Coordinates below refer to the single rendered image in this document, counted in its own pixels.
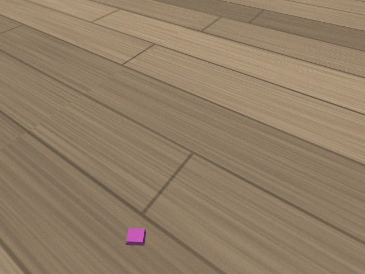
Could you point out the small box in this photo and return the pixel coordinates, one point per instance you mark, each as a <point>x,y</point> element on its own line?
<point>136,236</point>

